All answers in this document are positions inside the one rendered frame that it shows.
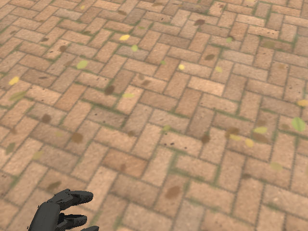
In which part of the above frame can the robot left hand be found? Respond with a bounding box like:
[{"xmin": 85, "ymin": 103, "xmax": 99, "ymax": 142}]
[{"xmin": 27, "ymin": 189, "xmax": 99, "ymax": 231}]

